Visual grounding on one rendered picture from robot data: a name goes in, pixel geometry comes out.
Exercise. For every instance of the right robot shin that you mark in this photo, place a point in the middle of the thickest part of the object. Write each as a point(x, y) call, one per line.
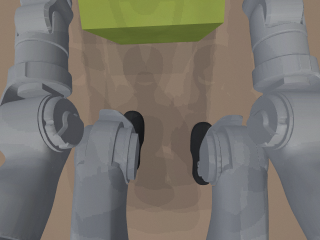
point(232, 120)

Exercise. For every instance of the robot right forearm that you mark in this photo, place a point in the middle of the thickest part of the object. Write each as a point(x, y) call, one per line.
point(279, 42)

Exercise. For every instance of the right robot foot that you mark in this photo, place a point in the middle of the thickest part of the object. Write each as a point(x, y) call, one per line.
point(197, 135)

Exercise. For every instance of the robot left forearm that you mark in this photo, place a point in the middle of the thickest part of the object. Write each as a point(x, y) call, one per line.
point(41, 51)

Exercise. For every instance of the robot right upper arm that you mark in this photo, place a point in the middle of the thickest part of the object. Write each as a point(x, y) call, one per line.
point(287, 125)

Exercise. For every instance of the robot left upper arm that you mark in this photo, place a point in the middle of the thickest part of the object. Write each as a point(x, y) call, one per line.
point(36, 137)

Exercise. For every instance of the carton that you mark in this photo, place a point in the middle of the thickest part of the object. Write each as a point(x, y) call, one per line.
point(129, 22)

